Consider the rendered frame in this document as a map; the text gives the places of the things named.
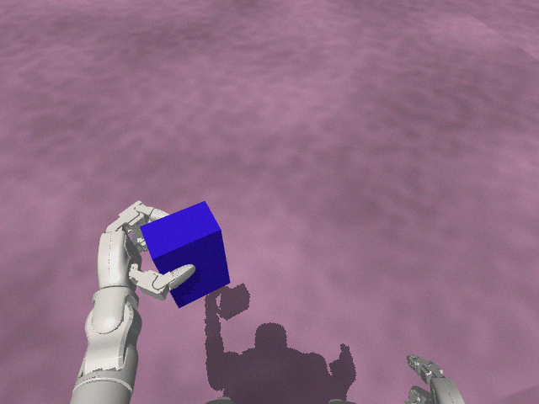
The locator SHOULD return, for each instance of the carton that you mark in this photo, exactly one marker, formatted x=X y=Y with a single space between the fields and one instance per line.
x=189 y=236

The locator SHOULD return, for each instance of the left robot hand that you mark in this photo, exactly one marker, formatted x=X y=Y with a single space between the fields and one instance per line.
x=119 y=259

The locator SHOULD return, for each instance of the left robot arm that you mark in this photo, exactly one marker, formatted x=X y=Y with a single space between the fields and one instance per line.
x=108 y=371

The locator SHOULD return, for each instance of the right robot hand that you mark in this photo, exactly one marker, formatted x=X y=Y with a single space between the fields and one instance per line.
x=443 y=390

